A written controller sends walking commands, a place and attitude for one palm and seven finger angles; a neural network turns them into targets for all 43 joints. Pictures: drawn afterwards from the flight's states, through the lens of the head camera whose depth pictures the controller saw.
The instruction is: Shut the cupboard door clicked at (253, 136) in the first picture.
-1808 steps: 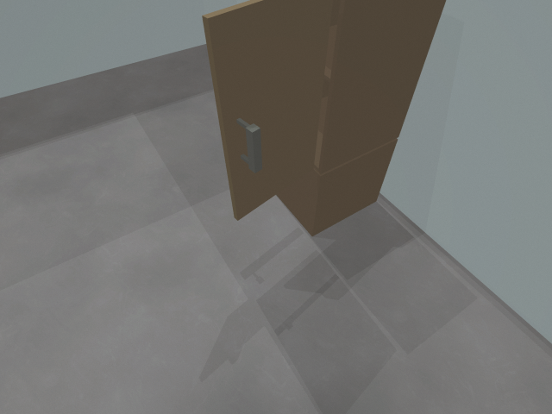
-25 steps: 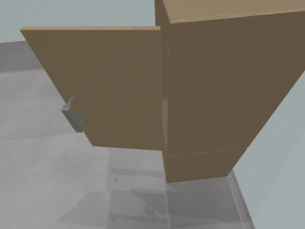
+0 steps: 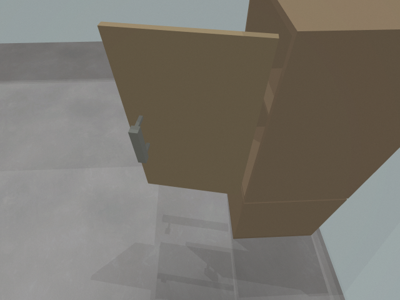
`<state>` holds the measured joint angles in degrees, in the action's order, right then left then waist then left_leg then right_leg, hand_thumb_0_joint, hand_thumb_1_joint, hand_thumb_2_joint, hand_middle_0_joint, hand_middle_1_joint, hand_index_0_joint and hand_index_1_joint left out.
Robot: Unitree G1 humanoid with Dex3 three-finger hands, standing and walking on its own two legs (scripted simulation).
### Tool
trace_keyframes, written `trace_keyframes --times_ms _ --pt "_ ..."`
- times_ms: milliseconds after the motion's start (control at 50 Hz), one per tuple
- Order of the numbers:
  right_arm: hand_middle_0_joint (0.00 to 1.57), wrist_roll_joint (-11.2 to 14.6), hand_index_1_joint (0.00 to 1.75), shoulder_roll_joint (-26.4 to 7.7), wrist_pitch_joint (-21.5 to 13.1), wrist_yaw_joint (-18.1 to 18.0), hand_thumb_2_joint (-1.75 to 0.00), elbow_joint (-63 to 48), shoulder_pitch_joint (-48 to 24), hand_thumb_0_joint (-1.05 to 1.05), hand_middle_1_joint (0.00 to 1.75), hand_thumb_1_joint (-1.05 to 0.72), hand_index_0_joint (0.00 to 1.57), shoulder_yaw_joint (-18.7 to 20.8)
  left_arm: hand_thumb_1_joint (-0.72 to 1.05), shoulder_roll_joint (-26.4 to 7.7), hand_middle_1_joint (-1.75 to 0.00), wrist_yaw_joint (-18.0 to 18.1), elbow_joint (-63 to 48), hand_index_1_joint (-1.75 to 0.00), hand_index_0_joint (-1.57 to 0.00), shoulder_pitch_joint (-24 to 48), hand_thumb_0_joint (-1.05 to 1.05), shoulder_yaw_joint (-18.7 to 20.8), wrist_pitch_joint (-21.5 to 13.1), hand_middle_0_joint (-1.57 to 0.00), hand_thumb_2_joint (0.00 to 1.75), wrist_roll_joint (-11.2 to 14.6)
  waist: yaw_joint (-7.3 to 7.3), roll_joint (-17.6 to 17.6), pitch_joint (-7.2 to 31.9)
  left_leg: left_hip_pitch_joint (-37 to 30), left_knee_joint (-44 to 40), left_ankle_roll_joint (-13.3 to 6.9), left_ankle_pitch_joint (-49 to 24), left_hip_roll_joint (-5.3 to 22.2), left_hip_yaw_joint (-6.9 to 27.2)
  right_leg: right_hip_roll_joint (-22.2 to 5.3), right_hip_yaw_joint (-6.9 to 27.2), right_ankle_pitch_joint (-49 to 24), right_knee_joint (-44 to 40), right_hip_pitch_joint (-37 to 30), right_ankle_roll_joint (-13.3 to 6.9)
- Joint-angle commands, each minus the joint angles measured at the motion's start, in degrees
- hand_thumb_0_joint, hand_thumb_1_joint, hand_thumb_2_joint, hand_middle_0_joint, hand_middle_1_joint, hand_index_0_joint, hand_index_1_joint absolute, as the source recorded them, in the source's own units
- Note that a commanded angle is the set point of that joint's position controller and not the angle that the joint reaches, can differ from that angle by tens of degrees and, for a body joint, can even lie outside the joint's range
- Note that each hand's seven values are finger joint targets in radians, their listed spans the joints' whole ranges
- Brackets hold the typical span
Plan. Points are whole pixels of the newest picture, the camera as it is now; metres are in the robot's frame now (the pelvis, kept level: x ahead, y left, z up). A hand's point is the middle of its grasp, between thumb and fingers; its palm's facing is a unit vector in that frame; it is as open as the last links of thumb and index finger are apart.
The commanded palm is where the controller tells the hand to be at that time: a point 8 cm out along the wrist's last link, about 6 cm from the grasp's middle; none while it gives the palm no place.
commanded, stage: come to a stop and stand still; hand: left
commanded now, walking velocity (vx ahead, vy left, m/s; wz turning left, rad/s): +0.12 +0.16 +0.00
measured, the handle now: (141, 139) +0.51 +0.22 -0.04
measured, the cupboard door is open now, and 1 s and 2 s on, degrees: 79 79 79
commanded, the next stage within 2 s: look again from close up in 0.96 s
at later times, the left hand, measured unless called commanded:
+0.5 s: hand out of the picture +0.02 +0.24 -0.17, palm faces +0.03 -0.99 -0.17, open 7.4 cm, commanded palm none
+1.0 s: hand out of the picture +0.07 +0.25 -0.16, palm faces -0.02 -0.97 -0.23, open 7.4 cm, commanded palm none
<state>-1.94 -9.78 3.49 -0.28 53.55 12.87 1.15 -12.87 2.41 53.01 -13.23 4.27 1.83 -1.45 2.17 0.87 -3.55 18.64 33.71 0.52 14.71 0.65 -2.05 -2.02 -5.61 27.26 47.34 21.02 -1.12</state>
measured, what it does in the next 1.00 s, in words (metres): steps on the spot: right foot, then left foot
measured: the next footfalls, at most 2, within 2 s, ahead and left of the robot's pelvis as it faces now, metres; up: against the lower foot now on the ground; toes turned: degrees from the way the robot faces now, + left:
right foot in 0.02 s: +0.04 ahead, -0.07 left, +0.00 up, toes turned -4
left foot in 0.28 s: +0.08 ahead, +0.20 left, +0.00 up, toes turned +0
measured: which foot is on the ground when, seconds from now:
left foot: down 0.00-0.02, up 0.04-0.26, down 0.28-1.00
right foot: up 0.00-0.00, down 0.02-1.00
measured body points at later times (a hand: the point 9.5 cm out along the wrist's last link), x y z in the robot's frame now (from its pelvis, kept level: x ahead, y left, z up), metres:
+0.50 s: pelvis +0.02 +0.06 +0.01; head +0.05 +0.08 +0.46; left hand +0.02 +0.29 -0.16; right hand +0.02 -0.16 -0.14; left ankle +0.05 +0.20 -0.72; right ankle +0.00 -0.06 -0.72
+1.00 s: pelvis +0.02 +0.06 +0.01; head +0.03 +0.06 +0.46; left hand +0.07 +0.30 -0.14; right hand +0.04 -0.17 -0.15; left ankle +0.05 +0.20 -0.72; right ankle +0.00 -0.06 -0.72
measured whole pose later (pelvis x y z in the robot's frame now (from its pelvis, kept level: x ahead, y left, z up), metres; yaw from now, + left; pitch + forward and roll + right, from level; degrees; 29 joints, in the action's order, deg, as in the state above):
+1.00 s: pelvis +0.02 +0.06 +0.01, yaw -2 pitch -1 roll +0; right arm -1.1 -10.3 -0.1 -0.4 58.5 16.3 -0.2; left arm -10.3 1.8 58.2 -15.3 0.0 -0.7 -1.1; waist -0.4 -0.6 -0.5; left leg 14.8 29.7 1.5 14.2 2.3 -1.7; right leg -2.1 -1.0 18.1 30.7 12.1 1.0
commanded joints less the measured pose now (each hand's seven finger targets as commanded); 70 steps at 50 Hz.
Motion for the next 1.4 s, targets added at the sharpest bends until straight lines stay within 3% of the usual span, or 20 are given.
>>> trace_keyframes --times_ms 0,20,40,80,120,160,200,220,260,280,320,380,560,580,600,620,700,800,1040,1380 --pt "0.20 0.82 0.30 -4.48 -1.77 -0.01 -0.90 -5.50 0.78 0.00 0.30 -0.90 0.20 1.78 0.90 -10.51 -0.30 -0.05 0.55 -0.30 -0.20 -13.73 0.00 1.05 -2.01 -0.20 0.90 -0.42 3.48 16.55 -0.92 21.48 16.29 -0.38 17.69 -2.45 -0.77 -25.06 33.48 -7.52 -36.31 -18.17 -7.90" --pt "0.20 0.16 0.30 -7.00 -1.38 0.13 -0.90 -5.96 0.45 0.00 0.30 -0.90 0.20 1.95 0.90 -11.84 -0.30 -0.05 -0.34 -0.30 -0.20 -12.91 0.00 1.45 -2.21 -0.20 0.90 -0.19 2.54 9.27 -0.68 19.36 22.68 0.19 15.95 0.13 4.57 -28.11 36.48 -3.17 -38.03 -12.62 -12.24" --pt "0.20 0.17 0.30 -6.72 -1.24 0.63 -0.90 -5.02 -1.04 0.00 0.30 -0.90 0.20 2.34 0.90 -10.88 -0.30 -0.02 -0.54 -0.30 -0.20 -9.52 0.00 1.43 -2.81 -0.20 0.90 -0.32 1.46 12.51 -3.60 19.20 25.77 0.40 12.41 0.87 5.41 -24.77 35.37 -0.32 -38.43 -7.85 -11.74" --pt "0.20 0.20 0.30 -6.34 -1.56 1.35 -0.90 -2.60 1.56 0.00 0.30 -0.90 0.20 2.24 0.90 -6.61 -0.30 -0.39 -1.12 -0.30 -0.20 -4.16 0.00 0.18 -3.12 -0.20 0.90 -0.38 -1.41 13.83 -4.36 13.46 24.43 0.47 4.73 2.23 3.50 -16.68 20.06 -4.83 -36.35 -3.67 -8.67" --pt "0.20 0.82 0.30 -3.80 -2.01 1.38 -0.90 -0.92 3.06 0.00 0.30 -0.90 0.20 1.75 0.90 -5.98 -0.30 -0.77 -0.96 -0.30 -0.20 -2.53 0.00 -0.04 -3.15 -0.20 0.90 -0.67 -2.55 11.59 -2.56 5.67 15.26 0.78 4.26 1.19 -0.61 -12.34 11.74 -11.35 -34.21 -2.29 -7.23" --pt "0.20 1.19 0.30 -1.38 -2.94 0.96 -0.90 0.19 2.79 0.00 0.30 -0.90 0.20 0.88 0.90 -5.80 -0.30 -1.07 0.50 -0.30 -0.20 -4.59 0.00 -0.10 -2.94 -0.20 0.90 -0.55 -1.30 10.47 -0.79 -1.24 4.56 0.83 2.24 -0.81 -2.96 -9.42 8.84 -13.95 -31.23 -3.00 -6.16" --pt "0.20 1.24 0.30 -0.41 -4.04 0.26 -0.90 2.42 5.66 0.00 0.30 -0.90 0.20 0.21 0.90 -4.81 -0.30 -1.07 2.61 -0.30 -0.20 -5.57 0.00 -0.47 -2.74 -0.20 0.90 0.04 -2.56 7.05 1.60 -9.93 -8.16 1.17 -5.19 -1.03 -2.71 -6.91 7.22 -13.00 -25.90 -2.62 -3.96" --pt "0.20 1.21 0.30 -1.38 -4.70 -0.07 -0.90 3.72 7.00 0.00 0.30 -0.90 0.20 0.21 0.90 -3.20 -0.30 -1.18 3.19 -0.30 -0.20 -6.77 0.00 -0.95 -2.70 -0.20 0.90 0.20 -2.41 2.17 2.10 -13.59 -11.80 1.07 -7.92 1.08 -0.73 -4.91 6.48 -12.87 -21.53 -2.18 -2.55" --pt "0.20 0.72 0.30 -6.08 -5.51 -0.97 -0.90 4.25 8.10 0.00 0.30 -0.90 0.20 0.63 0.90 0.39 -0.30 -1.04 4.11 -0.30 -0.20 -9.93 0.00 -1.67 -2.18 -0.20 0.90 0.68 -1.15 -7.91 3.55 -10.60 -13.82 -3.14 -23.74 12.04 9.61 -1.15 4.23 -6.09 -16.15 -4.46 0.48" --pt "0.20 0.52 0.30 -7.44 -5.10 -1.30 -0.90 4.37 7.51 0.00 0.30 -0.90 0.20 0.89 0.90 1.14 -0.30 -0.88 4.06 -0.30 -0.20 -9.67 0.00 -1.77 -1.95 -0.20 0.90 0.58 -1.23 -5.26 0.93 -5.12 -14.09 -4.38 -21.38 13.78 10.00 -0.13 3.45 -3.83 -15.69 -6.20 0.85" --pt "0.20 0.57 0.30 -6.58 -4.90 -2.33 -0.90 5.94 4.75 0.00 0.30 -0.90 0.20 0.59 0.90 0.79 -0.30 -0.99 6.01 -0.30 -0.20 -9.50 0.00 -1.77 -0.95 -0.20 0.90 0.74 -0.86 -15.08 0.69 -4.82 -16.80 -6.32 -23.45 14.29 13.16 -0.41 2.59 -4.83 -13.15 -7.72 0.97" --pt "0.20 0.69 0.30 -6.97 -4.45 -2.99 -0.90 6.31 3.92 0.00 0.30 -0.90 0.20 1.00 0.90 0.11 -0.30 -1.49 7.37 -0.30 -0.20 -9.04 0.00 -1.86 -0.98 -0.20 0.90 0.78 -0.97 -9.63 3.34 -8.64 -13.03 -5.99 -28.70 12.45 10.39 -0.47 3.72 -9.87 -16.44 -8.56 0.72" --pt "0.20 0.86 0.30 -3.07 -3.46 -1.83 -0.90 7.24 3.13 0.00 0.30 -0.90 0.20 0.74 0.90 -1.75 -0.30 -1.47 7.56 -0.30 -0.20 -6.11 0.00 -2.06 -1.78 -0.20 0.90 0.58 -2.03 0.30 0.85 -5.02 -10.51 -0.54 -2.52 4.43 2.81 -3.65 9.01 -13.19 -26.77 -8.04 -0.82" --pt "0.20 1.47 0.30 -8.72 -4.14 -1.38 -0.90 4.83 0.34 0.00 0.30 -0.90 0.20 1.87 0.90 -4.08 -0.30 0.86 8.30 -0.30 -0.20 -9.81 0.00 -2.13 -2.64 -0.20 0.90 -0.28 -0.90 -3.51 5.40 -7.57 0.51 0.45 -8.56 6.13 0.79 -5.89 11.78 -30.71 -26.21 -7.67 -0.09" --pt "0.20 1.22 0.30 -4.52 -4.07 -0.87 -0.90 3.09 3.72 0.00 0.30 -0.90 0.20 1.28 0.90 -6.20 -0.30 0.69 5.02 -0.30 -0.20 -4.75 0.00 -1.93 -2.91 -0.20 0.90 0.12 -4.32 -3.00 8.95 -4.88 0.06 0.26 -0.23 3.71 0.50 -6.98 11.91 -20.22 -24.99 -9.84 -1.76" --pt "0.20 0.53 0.30 -3.04 -4.25 -0.60 -0.90 3.01 3.82 0.00 0.30 -0.90 0.20 0.50 0.90 -5.47 -0.30 0.51 4.45 -0.30 -0.20 -3.60 0.00 -1.94 -3.71 -0.20 0.90 0.18 -3.72 -1.85 8.81 -5.39 -1.24 0.24 -2.64 2.70 0.53 -7.06 11.32 -23.70 -24.44 -9.65 -2.69" --pt "0.20 0.77 0.30 -5.20 -4.44 -0.75 -0.90 1.66 5.23 0.00 0.30 -0.90 0.20 0.75 0.90 -3.10 -0.30 0.07 3.69 -0.30 -0.20 -3.77 0.00 -2.49 -3.10 -0.20 0.90 0.24 -3.72 -0.05 -0.80 -1.98 -5.29 -1.34 -3.87 4.69 3.52 -2.85 7.94 -9.64 -23.39 -3.29 -1.44" --pt "0.20 0.65 0.30 -5.42 -4.33 -0.41 -0.90 0.84 4.65 0.00 0.30 -0.90 0.20 0.16 0.90 -3.69 -0.30 -0.26 2.99 -0.30 -0.20 -4.37 0.00 -2.92 -3.05 -0.20 0.90 0.43 -2.96 2.47 -3.23 -1.51 -7.98 -1.10 1.05 3.39 3.28 -2.85 9.52 -2.69 -25.63 -1.65 -1.19" --pt "0.20 1.07 0.30 -6.83 -5.50 -0.67 -0.90 3.80 3.87 0.00 0.30 -0.90 0.20 -0.57 0.90 -5.17 -0.30 -0.46 4.02 -0.30 -0.20 -5.16 0.00 -3.26 -3.63 -0.20 0.90 0.73 -1.77 0.07 2.80 -6.01 -9.12 -1.40 -10.59 4.47 2.87 -3.60 8.30 -20.11 -23.67 -9.41 -0.38" --pt "0.20 1.38 0.30 -7.35 -5.41 -1.05 -0.90 7.48 1.60 0.00 0.30 -0.90 0.20 -0.47 0.90 -5.12 -0.30 -0.42 7.74 -0.30 -0.20 -5.35 0.00 -3.58 -3.31 -0.20 0.90 0.61 -1.75 -1.45 2.20 -9.18 -10.93 -1.54 -13.02 5.17 2.74 -3.99 7.83 -23.05 -25.25 -10.62 0.36"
